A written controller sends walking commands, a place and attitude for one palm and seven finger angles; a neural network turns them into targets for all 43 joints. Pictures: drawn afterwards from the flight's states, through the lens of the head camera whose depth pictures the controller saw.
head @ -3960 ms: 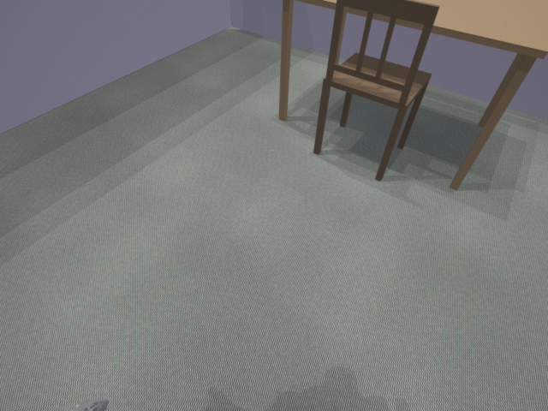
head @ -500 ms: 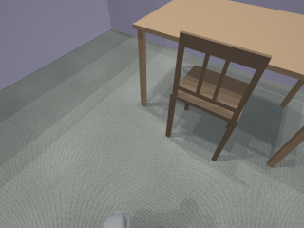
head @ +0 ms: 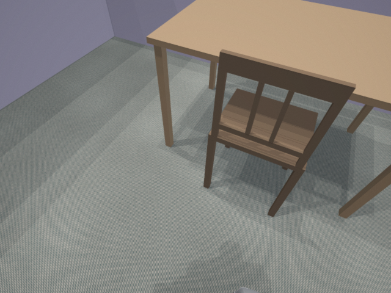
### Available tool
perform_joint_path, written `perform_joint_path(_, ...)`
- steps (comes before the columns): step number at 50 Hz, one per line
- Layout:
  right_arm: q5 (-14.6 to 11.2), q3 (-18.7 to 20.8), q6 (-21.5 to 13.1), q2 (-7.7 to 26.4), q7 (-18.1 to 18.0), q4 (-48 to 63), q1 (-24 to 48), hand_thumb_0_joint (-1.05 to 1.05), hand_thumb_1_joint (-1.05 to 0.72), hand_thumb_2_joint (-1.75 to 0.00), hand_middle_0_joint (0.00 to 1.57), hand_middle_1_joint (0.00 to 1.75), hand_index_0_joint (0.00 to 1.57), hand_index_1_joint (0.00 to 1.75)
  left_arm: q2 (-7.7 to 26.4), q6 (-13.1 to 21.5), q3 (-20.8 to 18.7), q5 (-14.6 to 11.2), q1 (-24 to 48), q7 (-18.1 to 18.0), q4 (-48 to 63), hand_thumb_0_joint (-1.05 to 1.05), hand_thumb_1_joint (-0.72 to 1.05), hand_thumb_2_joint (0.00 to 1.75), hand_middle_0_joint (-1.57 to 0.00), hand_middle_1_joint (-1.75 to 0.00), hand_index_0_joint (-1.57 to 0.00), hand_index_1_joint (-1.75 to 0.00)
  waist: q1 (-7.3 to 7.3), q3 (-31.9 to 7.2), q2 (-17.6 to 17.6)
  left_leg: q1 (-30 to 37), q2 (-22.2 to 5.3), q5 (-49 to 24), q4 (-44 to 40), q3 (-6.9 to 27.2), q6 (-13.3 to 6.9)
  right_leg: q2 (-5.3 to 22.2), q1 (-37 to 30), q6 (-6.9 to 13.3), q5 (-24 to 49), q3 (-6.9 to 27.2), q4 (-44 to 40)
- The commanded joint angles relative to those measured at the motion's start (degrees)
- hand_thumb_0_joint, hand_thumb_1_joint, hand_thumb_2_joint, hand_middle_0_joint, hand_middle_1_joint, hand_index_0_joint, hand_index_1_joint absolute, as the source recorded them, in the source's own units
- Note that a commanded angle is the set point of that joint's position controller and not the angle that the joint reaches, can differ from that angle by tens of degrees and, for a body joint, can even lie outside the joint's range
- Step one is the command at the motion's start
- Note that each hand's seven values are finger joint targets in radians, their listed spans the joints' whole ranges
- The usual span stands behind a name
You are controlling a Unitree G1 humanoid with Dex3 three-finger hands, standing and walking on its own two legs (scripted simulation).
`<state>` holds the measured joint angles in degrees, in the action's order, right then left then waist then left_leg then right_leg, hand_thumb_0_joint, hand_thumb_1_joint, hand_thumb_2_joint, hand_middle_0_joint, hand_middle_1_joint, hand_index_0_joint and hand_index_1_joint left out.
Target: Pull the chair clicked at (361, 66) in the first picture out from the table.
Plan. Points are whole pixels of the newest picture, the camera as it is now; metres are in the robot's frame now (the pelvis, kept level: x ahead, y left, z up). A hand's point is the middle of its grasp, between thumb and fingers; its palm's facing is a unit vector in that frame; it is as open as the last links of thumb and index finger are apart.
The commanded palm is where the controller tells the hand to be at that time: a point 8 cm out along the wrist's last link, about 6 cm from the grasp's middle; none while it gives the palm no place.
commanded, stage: turn to face it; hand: left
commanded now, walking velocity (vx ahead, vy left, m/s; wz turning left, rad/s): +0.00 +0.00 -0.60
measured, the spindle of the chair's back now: (254, 109) +0.73 -0.15 -0.10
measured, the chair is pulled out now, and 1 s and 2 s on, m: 0.00 0.00 0.00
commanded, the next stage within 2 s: take the last steps up to it in 0.62 s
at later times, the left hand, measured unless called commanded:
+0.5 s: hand (135, 277) +0.18 +0.16 -0.17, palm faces -0.20 -0.96 -0.21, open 7.4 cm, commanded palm none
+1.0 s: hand (155, 281) +0.17 +0.11 -0.16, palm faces -0.35 -0.91 -0.21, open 7.3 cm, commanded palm none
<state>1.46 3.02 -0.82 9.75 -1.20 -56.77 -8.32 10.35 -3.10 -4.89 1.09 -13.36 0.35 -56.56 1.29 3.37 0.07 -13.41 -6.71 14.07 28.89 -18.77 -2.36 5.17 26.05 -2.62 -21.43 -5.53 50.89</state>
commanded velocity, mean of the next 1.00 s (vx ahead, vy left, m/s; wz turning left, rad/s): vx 0.09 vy -0.02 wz -0.30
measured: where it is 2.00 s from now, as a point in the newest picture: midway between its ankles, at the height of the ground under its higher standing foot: (229, 289)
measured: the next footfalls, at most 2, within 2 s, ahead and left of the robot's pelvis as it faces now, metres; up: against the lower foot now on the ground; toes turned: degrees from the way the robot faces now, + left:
right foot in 0.10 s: +0.07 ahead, -0.13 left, +0.00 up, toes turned -12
left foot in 0.50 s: +0.10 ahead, +0.10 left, +0.00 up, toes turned -11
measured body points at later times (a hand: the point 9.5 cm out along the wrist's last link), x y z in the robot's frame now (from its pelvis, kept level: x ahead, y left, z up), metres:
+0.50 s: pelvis +0.04 -0.01 +0.00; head +0.06 -0.01 +0.44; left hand +0.19 +0.21 -0.15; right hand +0.03 -0.28 -0.14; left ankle +0.06 +0.11 -0.74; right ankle +0.04 -0.12 -0.74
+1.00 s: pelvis +0.06 -0.04 +0.00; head +0.06 -0.06 +0.45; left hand +0.19 +0.16 -0.14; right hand -0.04 -0.26 -0.16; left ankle +0.08 +0.09 -0.68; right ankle -0.02 -0.10 -0.74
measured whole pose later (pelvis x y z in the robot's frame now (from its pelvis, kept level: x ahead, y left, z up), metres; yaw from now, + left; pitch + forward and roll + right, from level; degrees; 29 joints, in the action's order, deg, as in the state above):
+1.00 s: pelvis +0.06 -0.04 +0.00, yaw -23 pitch +0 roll -1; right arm 1.6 3.0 2.1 11.6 -0.1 -61.0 -16.4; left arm 8.8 0.7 -2.3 0.9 -14.1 0.0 -57.6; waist -0.7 1.5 -2.8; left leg -23.5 -5.7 25.5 56.6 -4.6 1.1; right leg -1.2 7.8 2.8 -18.5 -5.0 25.9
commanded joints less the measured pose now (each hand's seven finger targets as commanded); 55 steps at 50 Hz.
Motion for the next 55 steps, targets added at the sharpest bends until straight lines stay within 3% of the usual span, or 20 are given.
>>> perform_joint_path(1, 0.1, 3.0, 0.4, 10.8, 0.0, 3.1, -2.1, 0.0, -0.9, -0.9, 0.2, 0.3, 0.2, 0.3, 2.1, 1.0, -0.5, 0.3, -1.1, 0.2, 5.3, 0.0, 0.9, 0.9, -0.2, -0.3, -0.2, -0.3, -1.84, -3.7, -9.4, 3.9, -17.3, -10.8, -7.7, 8.0, -4.2, -0.6, -3.5, 0.8, 0.3, -1.1, -7.6)
perform_joint_path(4, -0.1, 2.9, 1.0, 9.9, 0.6, 4.2, -2.3, 0.0, -0.9, -0.9, 0.2, 0.3, 0.2, 0.3, 6.1, 2.1, -1.1, 0.6, -5.2, -0.1, 5.4, 0.0, 0.9, 0.9, -0.2, -0.3, -0.2, -0.3, 1.22, -4.5, -0.3, -2.9, -12.8, -5.9, 8.0, 2.9, 1.9, 0.0, -15.7, 3.0, 13.8, 1.4, -23.0)
perform_joint_path(5, -0.5, 2.0, 1.2, 5.9, 0.9, 6.5, -2.7, 0.0, -0.9, -0.9, 0.2, 0.3, 0.2, 0.3, 13.1, 3.0, -2.2, 1.2, -6.6, -0.8, 5.7, 0.0, 0.9, 0.9, -0.2, -0.3, -0.2, -0.3, 2.13, -5.1, 18.8, -17.5, -4.2, 15.2, 22.2, 0.7, 6.0, 13.8, -23.1, 8.9, 28.7, 23.2, -30.5)
perform_joint_path(6, -0.7, 1.5, 1.8, 6.1, 0.4, 8.4, 0.1, 0.0, -0.9, -0.9, 0.2, 0.3, 0.2, 0.3, 15.5, 2.8, -2.4, 0.0, -9.7, -1.3, 5.3, 0.0, 0.9, 0.9, -0.2, -0.3, -0.2, -0.3, 4.29, -5.9, 16.4, -20.2, -0.4, 23.8, 31.9, 9.9, 6.4, 19.3, -21.0, 14.9, 39.4, 27.7, -32.1)
perform_joint_path(8, -0.7, 1.5, 2.4, 7.0, -0.1, 8.3, 0.9, 0.0, -0.9, -0.9, 0.2, 0.3, 0.2, 0.3, 13.9, 2.7, -2.5, 0.0, -4.4, -2.1, 6.3, 0.0, 0.9, 0.9, -0.2, -0.3, -0.2, -0.3, 1.88, -6.7, 14.7, -22.9, -0.6, 17.8, 39.0, 17.1, 6.3, 15.4, -20.5, 15.4, 31.9, 26.4, -32.1)
perform_joint_path(12, -0.3, 1.3, 2.7, 7.0, 0.2, 5.7, -3.8, 0.0, -0.9, -0.9, 0.2, 0.3, 0.2, 0.3, 11.2, 2.6, -1.5, 0.1, 3.4, -1.8, 8.7, 0.0, 0.9, 0.9, -0.2, -0.3, -0.2, -0.3, -1.76, -7.3, 7.2, -16.2, -0.2, 8.8, 32.9, 16.6, 7.2, 8.4, -16.3, 12.6, 27.2, 15.8, -31.4)
perform_joint_path(20, -0.8, 0.5, 2.2, 7.0, -0.3, 6.5, -4.6, 0.0, -0.9, -0.9, 0.2, 0.3, 0.2, 0.3, 13.3, 1.4, -1.9, 0.3, 3.9, -0.9, 8.0, 0.0, 0.9, 0.9, -0.2, -0.3, -0.2, -0.3, -0.79, -5.5, 8.3, -8.1, 3.3, 10.1, 13.8, 15.5, 5.7, 7.0, -14.2, 13.5, 18.9, 21.1, -32.4)
perform_joint_path(23, -0.9, 0.2, 1.4, 7.2, -0.8, 4.8, -9.7, 0.0, -0.9, -0.9, 0.2, 0.3, 0.2, 0.3, 12.3, 1.0, -1.6, -0.4, 5.5, -0.8, 7.8, 0.0, 0.9, 0.9, -0.2, -0.3, -0.2, -0.3, -2.96, -6.0, 7.5, 2.0, 4.1, 0.5, -1.8, 14.5, 5.0, 4.0, -10.9, 9.8, 19.1, 20.3, -27.9)
perform_joint_path(24, -0.8, 0.4, 0.9, 8.8, -1.0, 4.5, -10.6, 0.0, -0.9, -0.9, 0.2, 0.3, 0.2, 0.3, 10.6, 0.8, -1.1, -0.8, 5.2, -0.6, 8.0, 0.0, 0.9, 0.9, -0.2, -0.3, -0.2, -0.3, -3.13, -6.3, 2.5, 7.0, 0.8, -1.3, -7.1, 17.4, 3.7, 1.2, -7.0, 7.5, 16.5, 18.1, -24.5)
perform_joint_path(26, 0.0, 1.2, 1.0, 15.6, -1.0, 6.7, -9.2, 0.0, -0.9, -0.9, 0.2, 0.3, 0.2, 0.3, 6.9, 0.9, -0.3, -0.8, 4.6, 0.1, 9.6, 0.0, 0.9, 0.9, -0.2, -0.3, -0.2, -0.3, -2.57, -3.1, -15.8, 4.7, -18.3, -8.1, -15.4, 36.8, -6.0, -7.8, 3.2, 2.2, -8.1, 5.9, -4.7)
perform_joint_path(27, 0.2, 1.0, 0.7, 14.6, -1.2, 6.5, -7.4, 0.0, -0.9, -0.9, 0.2, 0.3, 0.2, 0.3, 8.1, 0.3, -0.6, -0.1, 5.1, -0.2, 9.0, 0.0, 0.9, 0.9, -0.2, -0.3, -0.2, -0.3, -2.59, -2.1, -18.5, -0.1, -19.0, -9.0, -16.3, 36.8, -7.6, -6.0, 2.0, 1.7, -11.3, 8.8, 4.4)
perform_joint_path(30, 0.3, 0.2, 0.5, 11.0, -1.4, 6.8, -3.1, 0.0, -0.9, -0.9, 0.2, 0.3, 0.2, 0.3, 7.1, 0.4, -0.7, 0.0, 3.3, 0.5, 6.7, 0.0, 0.9, 0.9, -0.2, -0.3, -0.2, -0.3, -0.41, -2.0, -9.0, 2.8, -10.6, -19.5, -12.2, 22.4, -5.5, -4.7, 2.6, 0.6, -4.3, 6.9, 11.0)
perform_joint_path(35, 0.1, 1.2, 0.7, 11.5, -1.2, 3.4, -9.3, 0.0, -0.9, -0.9, 0.2, 0.3, 0.2, 0.3, 4.8, 0.4, 0.7, -0.4, 6.4, 0.3, 6.7, 0.0, 0.9, 0.9, -0.2, -0.3, -0.2, -0.3, -3.78, -4.6, -10.4, 11.4, -10.7, -34.2, -7.7, 18.0, -6.0, -4.0, -1.2, 0.1, -5.7, 2.5, -2.6)
perform_joint_path(41, 0.1, 1.9, 0.8, 12.0, -0.5, 1.2, -9.8, 0.0, -0.9, -0.9, 0.2, 0.3, 0.2, 0.3, 4.3, 2.0, 0.8, 0.0, 1.8, 0.8, 3.7, 0.0, 0.9, 0.9, -0.2, -0.3, -0.2, -0.3, -2.16, -5.8, -8.7, 6.0, -10.5, -10.5, -4.0, 17.5, -2.8, -5.6, -15.2, 2.2, 3.9, -1.5, -24.4)
perform_joint_path(42, -0.3, 1.6, 0.7, 10.5, -0.2, 1.1, -9.5, 0.0, -0.9, -0.9, 0.2, 0.3, 0.2, 0.3, 6.3, 2.4, 0.5, 0.1, -0.9, 0.7, 2.7, 0.0, 0.9, 0.9, -0.2, -0.3, -0.2, -0.3, -0.86, -5.7, -3.7, -1.1, -8.4, -3.2, 0.3, 16.0, -0.9, -3.7, -23.4, 3.7, 6.2, 1.8, -30.1)
perform_joint_path(43, -0.8, 0.7, 0.3, 6.9, 0.1, 2.4, -8.4, 0.0, -0.9, -0.9, 0.2, 0.3, 0.2, 0.3, 10.6, 3.1, -0.4, 0.5, -4.7, 0.1, 1.3, 0.0, 0.9, 0.9, -0.2, -0.3, -0.2, -0.3, 0.97, -5.9, 9.0, -14.0, -2.9, 9.8, 11.4, 8.7, 2.6, 8.0, -32.7, 8.1, 4.8, 15.6, -35.0)
perform_joint_path(44, -0.5, 0.0, 0.4, 5.7, 0.4, 5.4, -1.4, 0.0, -0.9, -0.9, 0.2, 0.3, 0.2, 0.3, 14.0, 3.0, -0.9, 0.1, -8.8, -0.4, 0.3, 0.0, 0.9, 0.9, -0.2, -0.3, -0.2, -0.3, 4.42, -2.1, 15.2, -23.5, 2.0, 23.8, 22.3, 9.9, 4.0, 16.2, -30.7, 14.3, 5.2, 27.3, -39.0)
perform_joint_path(45, -0.1, 0.2, 0.7, 7.1, 0.4, 5.4, 0.5, 0.0, -0.9, -0.9, 0.2, 0.3, 0.2, 0.3, 12.5, 3.6, -0.9, 0.0, -9.9, -0.9, -0.3, 0.0, 0.9, 0.9, -0.2, -0.3, -0.2, -0.3, 4.61, -0.7, 17.2, -25.1, 1.0, 20.6, 28.4, 15.7, 3.1, 15.4, -26.8, 16.1, 3.4, 28.7, -40.6)
perform_joint_path(49, 0.3, 0.6, 0.3, 5.1, 1.5, 1.4, -3.6, 0.0, -0.9, -0.9, 0.2, 0.3, 0.2, 0.3, 6.5, 5.2, 0.9, 0.2, -3.9, -1.3, -0.1, 0.0, 0.9, 0.9, -0.2, -0.3, -0.2, -0.3, -1.23, 2.9, 6.1, -21.1, -0.6, 7.9, 30.8, 15.3, 3.9, 9.1, -19.3, 13.9, 10.6, 15.4, -39.3)
perform_joint_path(55, -0.1, 0.2, -0.5, 3.4, 2.0, 1.7, -1.5, 0.0, -0.9, -0.9, 0.2, 0.3, 0.2, 0.3, 7.1, 6.3, 1.2, 0.2, -8.2, -1.2, -3.6, 0.0, 0.9, 0.9, -0.2, -0.3, -0.2, -0.3, -0.63, 2.6, 6.4, -17.2, 1.0, 4.7, 18.1, 13.1, 3.5, 8.3, -20.5, 14.2, 18.2, 13.0, -38.9)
